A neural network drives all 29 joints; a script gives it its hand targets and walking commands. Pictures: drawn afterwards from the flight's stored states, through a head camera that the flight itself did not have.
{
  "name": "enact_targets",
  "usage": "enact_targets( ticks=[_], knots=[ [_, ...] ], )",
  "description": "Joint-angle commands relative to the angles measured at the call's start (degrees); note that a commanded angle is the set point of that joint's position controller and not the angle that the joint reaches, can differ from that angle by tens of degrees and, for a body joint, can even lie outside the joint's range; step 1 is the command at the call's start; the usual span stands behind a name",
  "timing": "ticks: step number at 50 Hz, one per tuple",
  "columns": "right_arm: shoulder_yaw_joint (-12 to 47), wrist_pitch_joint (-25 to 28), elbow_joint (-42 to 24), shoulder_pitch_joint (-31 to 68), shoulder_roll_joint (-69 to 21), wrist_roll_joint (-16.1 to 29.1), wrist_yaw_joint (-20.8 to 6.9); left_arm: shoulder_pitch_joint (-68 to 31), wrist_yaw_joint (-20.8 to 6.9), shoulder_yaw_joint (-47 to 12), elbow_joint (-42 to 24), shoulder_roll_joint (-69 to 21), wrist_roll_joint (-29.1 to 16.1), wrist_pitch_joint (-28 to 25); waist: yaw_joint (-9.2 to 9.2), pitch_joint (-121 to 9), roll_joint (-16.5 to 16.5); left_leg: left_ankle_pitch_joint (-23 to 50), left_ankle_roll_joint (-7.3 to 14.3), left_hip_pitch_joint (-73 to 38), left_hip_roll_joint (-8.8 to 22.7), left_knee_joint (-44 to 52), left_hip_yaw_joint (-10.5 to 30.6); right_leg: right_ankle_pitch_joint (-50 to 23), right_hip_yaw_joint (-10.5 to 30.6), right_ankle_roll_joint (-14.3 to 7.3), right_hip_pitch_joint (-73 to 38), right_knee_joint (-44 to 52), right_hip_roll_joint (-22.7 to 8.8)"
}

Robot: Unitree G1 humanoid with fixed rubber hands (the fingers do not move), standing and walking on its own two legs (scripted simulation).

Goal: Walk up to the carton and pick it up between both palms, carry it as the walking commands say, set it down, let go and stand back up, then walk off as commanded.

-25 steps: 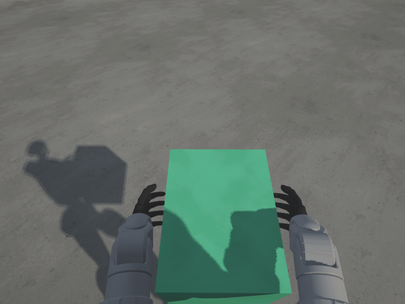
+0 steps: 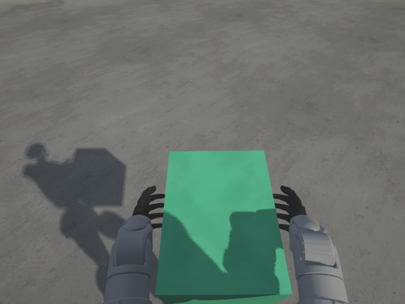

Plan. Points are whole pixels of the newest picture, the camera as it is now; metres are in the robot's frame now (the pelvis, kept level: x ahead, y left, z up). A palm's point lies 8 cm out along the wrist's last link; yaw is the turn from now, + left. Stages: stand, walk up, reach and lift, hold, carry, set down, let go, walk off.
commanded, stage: hold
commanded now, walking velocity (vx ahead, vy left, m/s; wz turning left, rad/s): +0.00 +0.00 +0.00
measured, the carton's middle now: (217, 228) +0.32 +0.00 -0.04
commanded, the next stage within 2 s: carry in 1.04 s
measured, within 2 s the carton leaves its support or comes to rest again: neither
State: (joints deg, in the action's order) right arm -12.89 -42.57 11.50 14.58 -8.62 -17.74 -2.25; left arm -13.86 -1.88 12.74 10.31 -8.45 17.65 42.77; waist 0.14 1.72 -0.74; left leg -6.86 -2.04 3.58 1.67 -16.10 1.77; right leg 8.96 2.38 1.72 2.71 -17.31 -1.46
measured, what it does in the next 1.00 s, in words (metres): stands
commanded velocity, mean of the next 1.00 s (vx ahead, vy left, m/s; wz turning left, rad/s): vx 0.00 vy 0.00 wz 0.00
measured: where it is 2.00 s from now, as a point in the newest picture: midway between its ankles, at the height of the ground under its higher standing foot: outside the picture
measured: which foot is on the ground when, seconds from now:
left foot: down 0.00-1.00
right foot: down 0.00-1.00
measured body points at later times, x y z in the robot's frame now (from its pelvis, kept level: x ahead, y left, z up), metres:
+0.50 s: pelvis +0.00 +0.00 +0.00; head -0.02 +0.01 +0.45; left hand +0.30 +0.16 +0.03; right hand +0.30 -0.16 +0.04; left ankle +0.03 +0.14 -0.75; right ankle +0.01 -0.14 -0.75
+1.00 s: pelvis +0.00 +0.00 +0.00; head -0.02 +0.00 +0.45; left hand +0.30 +0.16 +0.03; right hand +0.30 -0.16 +0.03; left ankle +0.03 +0.14 -0.75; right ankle +0.01 -0.14 -0.75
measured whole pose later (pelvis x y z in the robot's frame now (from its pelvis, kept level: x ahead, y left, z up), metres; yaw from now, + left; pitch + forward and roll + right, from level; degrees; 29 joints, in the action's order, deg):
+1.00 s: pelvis +0.00 +0.00 +0.00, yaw +0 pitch -6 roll +0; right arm -11.4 -42.8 9.4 12.5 -8.2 -16.7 -1.7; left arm -11.9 -1.2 10.8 8.3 -8.1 16.6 43.3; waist 0.1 2.2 -0.8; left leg -7.0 -2.0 3.2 1.6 -15.9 1.8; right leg 9.1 2.5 1.7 2.4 -17.2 -1.4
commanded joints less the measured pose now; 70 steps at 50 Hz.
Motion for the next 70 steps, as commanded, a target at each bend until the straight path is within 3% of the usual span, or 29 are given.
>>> enact_targets(
  ticks=[1,31,51,52,54,57,63,67,70],
  knots=[
    [29.63,2.88,-3.07,27.1,-50.4,14.88,-14.16,-27.02,-14.32,-30.25,-2.87,-49.26,-15.08,-2.65,0.07,-13.96,0.52,3.26,1.13,-5.52,-7.89,1.45,-0.35,-3.84,-0.33,-1.34,0.57,2.93,7.35],
    [31.36,2.47,-6.11,23.42,-48.71,15.8,-13.56,-23.49,-13.36,-32.36,-6.05,-48.54,-15.97,-2.31,-0.12,-14.42,0.55,7.76,0.93,-7.17,-7.8,1.32,0.27,-8.46,-0.12,-1.25,-0.63,2.91,7.4],
    [31.23,2.53,-5.85,23.85,-48.46,15.62,-13.29,-24.01,-13.31,-32.29,-5.92,-47.98,-15.97,-2.39,0.06,-13.83,0.38,5.69,1.02,-6.61,-7.91,1.18,-0.05,-6.31,-0.13,-1.25,0.38,2.84,7.28],
    [34.94,1.97,-7.68,26.88,-48.94,17.51,-12.68,-26.97,-12.54,-34.46,-5.83,-48.3,-17.86,-1.68,-0.06,-19.4,2.13,-1.68,1.32,1.09,6.24,-6.34,-0.23,3.49,-2.02,-1.44,9.6,-5.72,-4.99],
    [34.31,1.17,-6.83,26.31,-49.28,18.0,-12.34,-26.98,-12.13,-34.23,-6.11,-49.2,-18.91,-1.23,-0.47,-19.71,3.37,-6.09,2.07,4.09,10.22,-6.0,4.71,5.79,-1.79,-0.9,13.94,-9.78,-3.25],
    [37.08,-0.88,-10.29,26.02,-49.71,20.32,-10.86,-30.48,-11.52,-38.82,-10.63,-50.06,-23.74,0.94,-0.41,-19.19,6.13,-4.64,3.1,8.15,13.15,-7.72,6.43,2.08,-1.47,-0.8,16.66,-13.1,-2.65],
    [43.23,-10.59,-18.76,26.26,-49.63,28.07,-9.17,-28.54,-9.69,-44.94,-16.95,-50.52,-30.02,10.82,-0.93,-24.55,3.89,6.69,1.05,12.0,11.5,-18.76,1.82,-11.9,0.42,-2.71,14.98,-16.65,-3.02],
    [44.75,-17.42,-21.88,27.72,-50.87,32.53,-8.92,-28.08,-8.87,-44.98,-18.68,-51.41,-32.62,17.72,-0.63,-25.4,-0.74,0.72,-0.24,17.24,8.31,-23.8,-1.75,-16.89,4.68,-4.51,13.69,-15.15,-5.41],
    [45.51,-20.96,-24.34,30.78,-52.36,35.61,-9.38,-28.33,-8.25,-44.18,-19.75,-52.69,-33.25,20.71,-0.4,-24.23,-5.44,-8.96,-1.25,18.82,4.51,-25.09,-6.16,-14.5,7.12,-6.79,14.73,-11.6,-7.82]
  ],
)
